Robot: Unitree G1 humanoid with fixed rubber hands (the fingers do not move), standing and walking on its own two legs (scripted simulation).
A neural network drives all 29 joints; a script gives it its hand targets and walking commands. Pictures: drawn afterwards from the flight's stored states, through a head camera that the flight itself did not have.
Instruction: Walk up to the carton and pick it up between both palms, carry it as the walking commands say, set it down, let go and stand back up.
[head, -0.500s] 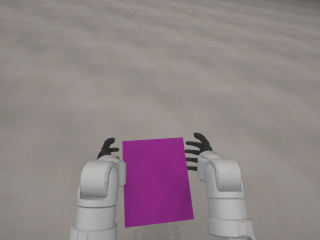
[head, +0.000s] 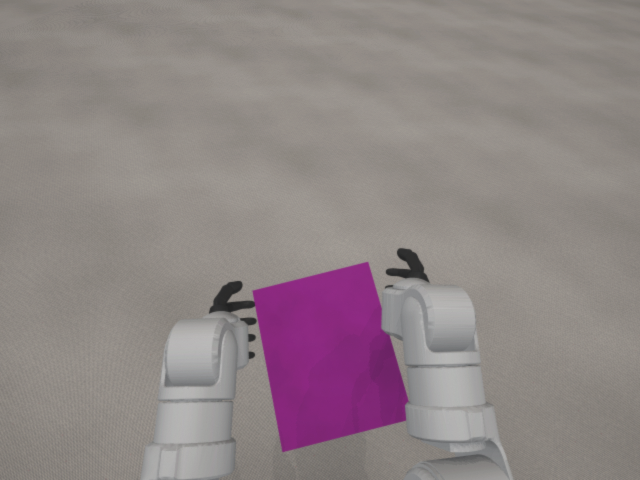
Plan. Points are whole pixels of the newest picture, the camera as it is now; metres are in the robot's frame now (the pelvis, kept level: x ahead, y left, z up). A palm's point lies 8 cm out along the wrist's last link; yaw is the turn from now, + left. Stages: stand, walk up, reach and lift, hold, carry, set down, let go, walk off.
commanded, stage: carry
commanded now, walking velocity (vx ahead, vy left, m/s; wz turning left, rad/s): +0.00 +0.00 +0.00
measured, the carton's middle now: (330, 353) +0.32 -0.03 -0.04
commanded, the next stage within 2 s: none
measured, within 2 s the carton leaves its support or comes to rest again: neither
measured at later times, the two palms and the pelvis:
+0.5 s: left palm (192, 368) +0.26 +0.13 +0.06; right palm (395, 357) +0.27 -0.10 +0.05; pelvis -0.04 +0.02 -0.01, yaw +0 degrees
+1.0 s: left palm (187, 398) +0.24 +0.14 +0.04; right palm (398, 362) +0.26 -0.10 +0.06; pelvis -0.05 +0.02 +0.00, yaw -2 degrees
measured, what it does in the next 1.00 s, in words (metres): steps on the spot: right foot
